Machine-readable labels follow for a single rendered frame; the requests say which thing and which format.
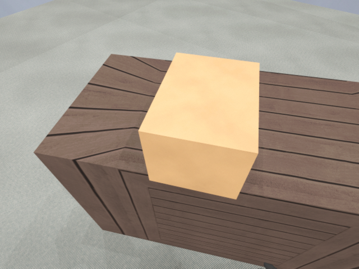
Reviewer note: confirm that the pedestal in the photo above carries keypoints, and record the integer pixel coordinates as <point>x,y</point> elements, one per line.
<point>298,207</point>

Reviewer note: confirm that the carton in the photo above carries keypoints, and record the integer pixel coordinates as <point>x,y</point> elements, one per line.
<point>201,131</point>

